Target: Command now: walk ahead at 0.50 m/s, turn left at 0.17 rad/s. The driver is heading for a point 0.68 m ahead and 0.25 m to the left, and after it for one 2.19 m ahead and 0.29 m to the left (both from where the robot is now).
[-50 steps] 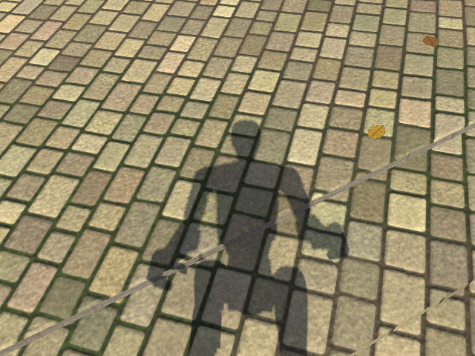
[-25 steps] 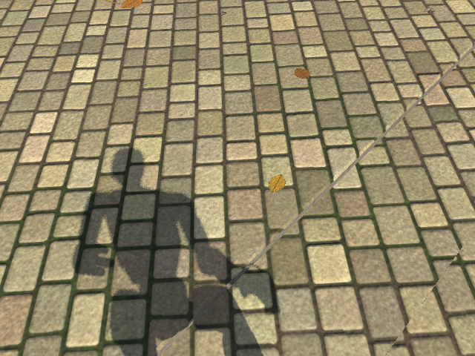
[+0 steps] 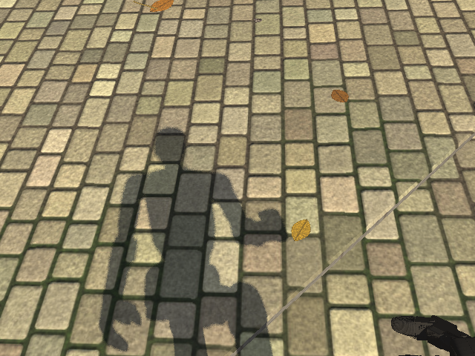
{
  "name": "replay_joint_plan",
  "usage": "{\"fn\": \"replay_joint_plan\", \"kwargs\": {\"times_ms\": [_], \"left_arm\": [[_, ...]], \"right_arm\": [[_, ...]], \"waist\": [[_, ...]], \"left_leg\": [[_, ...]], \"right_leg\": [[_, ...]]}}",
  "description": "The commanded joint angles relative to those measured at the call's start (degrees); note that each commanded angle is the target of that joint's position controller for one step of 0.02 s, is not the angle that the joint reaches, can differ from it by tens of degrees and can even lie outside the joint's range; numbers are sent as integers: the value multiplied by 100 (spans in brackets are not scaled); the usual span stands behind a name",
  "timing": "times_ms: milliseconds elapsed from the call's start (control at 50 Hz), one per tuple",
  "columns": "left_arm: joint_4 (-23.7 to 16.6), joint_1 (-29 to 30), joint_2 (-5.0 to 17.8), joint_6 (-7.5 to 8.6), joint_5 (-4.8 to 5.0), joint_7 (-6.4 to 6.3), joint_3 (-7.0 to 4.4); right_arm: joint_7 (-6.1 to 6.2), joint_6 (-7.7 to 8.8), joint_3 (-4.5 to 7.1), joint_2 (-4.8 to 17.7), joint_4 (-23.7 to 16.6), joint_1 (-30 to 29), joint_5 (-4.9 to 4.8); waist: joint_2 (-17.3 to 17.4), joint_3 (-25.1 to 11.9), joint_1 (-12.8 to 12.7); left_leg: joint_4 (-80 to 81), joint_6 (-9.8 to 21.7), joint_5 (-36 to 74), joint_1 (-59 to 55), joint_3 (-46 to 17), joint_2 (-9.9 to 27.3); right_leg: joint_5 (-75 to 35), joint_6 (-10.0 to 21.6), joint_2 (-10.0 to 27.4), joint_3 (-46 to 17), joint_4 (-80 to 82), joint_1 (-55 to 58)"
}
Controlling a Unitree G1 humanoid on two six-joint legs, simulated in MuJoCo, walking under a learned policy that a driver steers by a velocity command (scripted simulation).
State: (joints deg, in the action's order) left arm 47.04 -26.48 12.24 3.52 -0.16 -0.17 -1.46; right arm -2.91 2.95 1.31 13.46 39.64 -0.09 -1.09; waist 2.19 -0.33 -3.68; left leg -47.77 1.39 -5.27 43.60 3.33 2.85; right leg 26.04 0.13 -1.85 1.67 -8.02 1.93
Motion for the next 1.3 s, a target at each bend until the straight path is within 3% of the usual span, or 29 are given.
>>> {"fn": "replay_joint_plan", "kwargs": {"times_ms": [20,80,120,140,160,180,220,280,380,500,540,560,580,600,620,660,740,800,880,940,960,980,1000,1020,1040,1060,1100,1180,1300], "left_arm": [[-236,310,1082,91,27,-29,-309],[-195,626,1280,18,5,-67,-406],[-368,1079,1335,7,-7,-125,-432],[-520,1056,504,95,-207,-73,-190],[-721,427,407,344,36,72,-110],[-749,921,1002,521,187,135,-225],[-896,1374,939,591,100,72,-194],[-1008,1372,897,377,-32,-13,-219],[-1364,2506,408,276,-98,-9,-27],[-1506,2910,825,290,101,94,-209],[-1487,2852,884,361,65,109,-329],[-1406,2374,1036,405,53,104,-449],[-1246,1016,1377,420,-27,48,-578],[-955,327,1953,329,-119,33,-690],[-949,284,1450,269,-56,25,-602],[-893,569,781,122,-78,-48,-400],[-656,1122,652,99,-25,-80,-306],[-569,1492,907,147,12,-131,-365],[-427,1343,1493,152,41,-117,-555],[-270,980,1702,70,175,-55,-591],[-181,857,1641,51,193,-29,-538],[-160,681,1447,96,154,-24,-443],[-515,428,695,163,-60,11,-190],[-300,445,1004,301,71,90,-233],[-444,1019,1342,305,330,131,-387],[-603,1321,1125,285,331,113,-309],[-588,1287,995,161,186,50,-304],[-426,1107,790,-135,206,24,-312],[-633,1911,540,-115,112,167,-248]], "right_arm": [[-47,40,111,389,-514,-542,-31],[35,-89,322,765,-374,419,15],[177,-201,597,1233,275,2409,41],[207,-178,557,1337,528,2666,14],[196,-56,487,1426,186,2075,79],[187,18,471,1121,28,1729,52],[139,117,407,913,-39,1384,53],[201,160,348,765,-111,1139,94],[372,123,459,1097,-41,1711,-2],[429,-67,477,1084,-31,2193,-64],[386,-131,402,846,22,2617,-86],[378,-122,391,883,-29,2395,-52],[391,-95,355,831,-321,1786,68],[391,28,196,334,-619,2271,-11],[411,48,266,797,-529,2404,-114],[405,-72,297,845,-639,1573,-49],[294,-296,182,260,-1027,1284,-128],[244,-338,116,287,-1341,1084,-21],[116,-291,103,314,-1346,637,30],[108,-284,237,525,-1334,726,58],[115,-260,368,658,-1147,1411,35],[158,-268,570,1049,-909,2283,-21],[256,-246,738,1956,-840,2650,18],[246,-148,621,1703,-941,2765,82],[169,-28,465,1369,-879,2389,140],[142,26,416,1186,-712,2233,107],[122,113,308,814,-524,1726,164],[187,353,292,604,-343,1514,206],[380,337,389,817,-57,1703,207]], "waist": [[-757,155,307],[-1224,-512,867],[-410,-1118,1809],[1217,-924,1372],[1896,-1638,693],[917,-864,870],[-466,-145,493],[-230,93,141],[-76,127,562],[352,-27,713],[90,-214,740],[125,-559,353],[80,-1325,-423],[-1855,-2113,-213],[-1669,-1952,-256],[-853,-773,-338],[-1004,380,287],[-788,512,597],[-742,265,366],[-772,-87,487],[-690,-498,922],[-558,-875,1339],[1435,-1346,1046],[1118,-2542,1200],[472,-1642,1167],[431,-881,996],[383,-183,520],[177,31,288],[46,290,503]], "left_leg": [[598,247,19,-439,138,-119],[560,591,-630,-1886,379,-558],[1406,882,-219,-4645,145,-703],[1397,1152,137,-5724,-1520,270],[2961,2335,-1776,-6235,-4846,1389],[3463,2248,-2467,-5521,-4787,1449],[3604,1878,-1809,-3989,-3772,1117],[3798,1706,-440,-2867,-2636,637],[3550,1327,557,-2350,-1533,89],[2742,1025,-496,-3280,-2466,474],[2214,857,109,-3195,-2643,94],[1433,633,1012,-3126,-2401,-149],[-224,333,757,-2192,-1978,-313],[-2085,-71,-2402,26,-1149,-937],[-3160,-244,-2897,646,-1208,-433],[-3857,-291,-2274,911,-828,-37],[-4445,-185,-2283,951,-799,233],[-3268,-255,-1440,786,-916,464],[-1231,-64,-1032,-702,-125,346],[-228,315,-1376,-1598,412,-274],[464,516,-954,-2731,583,-660],[958,686,-473,-4315,295,-762],[1895,1556,-1177,-5875,-3074,1116],[2960,2041,-1840,-5829,-5355,1948],[3047,1756,-2038,-5148,-4560,1945],[3024,1537,-2040,-4418,-3647,1783],[3168,1153,-1358,-3217,-2383,1304],[3829,1059,-203,-3015,-1049,1136],[4072,858,466,-3684,157,1034]], "right_leg": [[-3490,764,1549,-115,189,217],[-6771,421,1547,303,-1120,519],[-6158,61,988,457,-3879,-883],[-37,-62,129,296,-6059,-2966],[756,14,-299,-687,-7473,-4576],[125,134,60,-878,-7629,-5035],[-747,176,555,-830,-6930,-4539],[-940,-88,823,-695,-5948,-3839],[-2490,-438,478,-292,-3550,-3202],[-2464,-405,170,-585,-2173,-2696],[-2033,-153,-56,-295,-1642,-1581],[-2429,20,126,-411,-1503,-767],[-2629,442,1009,-1004,-1817,818],[-2940,1551,2764,-3576,-1658,2661],[-2331,1754,3008,-4194,-1454,2349],[-2016,1218,2341,-2475,-1353,1103],[-1630,930,2039,-1430,-471,-799],[-1880,822,1949,-593,-139,-1425],[-2858,788,1796,388,37,-1383],[-5970,712,1912,620,-982,-620],[-6783,628,1786,780,-1922,-651],[-6338,452,1550,830,-3104,-1431],[-1416,-46,630,797,-5853,-3683],[340,-11,178,-668,-7237,-3947],[-7,19,351,-901,-7730,-4503],[-286,111,623,-689,-7564,-4742],[-951,157,1023,-672,-6895,-4291],[-1552,20,914,-825,-6160,-4013],[-3038,-167,745,-576,-4191,-4357]]}}
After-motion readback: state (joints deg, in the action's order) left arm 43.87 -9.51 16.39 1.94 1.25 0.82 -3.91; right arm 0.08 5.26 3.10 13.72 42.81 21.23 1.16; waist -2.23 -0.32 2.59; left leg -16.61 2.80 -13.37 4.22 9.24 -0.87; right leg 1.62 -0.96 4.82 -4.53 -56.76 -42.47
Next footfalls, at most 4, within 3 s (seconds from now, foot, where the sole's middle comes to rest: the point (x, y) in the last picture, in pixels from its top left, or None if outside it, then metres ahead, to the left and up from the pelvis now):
0.12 left None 0.23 0.11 -0.76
0.58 right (315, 341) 0.51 -0.10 -0.76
0.98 left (176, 296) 0.61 0.28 -0.72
1.54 right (212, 188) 1.00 0.22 -0.72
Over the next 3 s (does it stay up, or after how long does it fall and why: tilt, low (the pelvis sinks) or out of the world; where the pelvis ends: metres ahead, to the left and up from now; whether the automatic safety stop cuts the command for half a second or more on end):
stays up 1.13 0.33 0.05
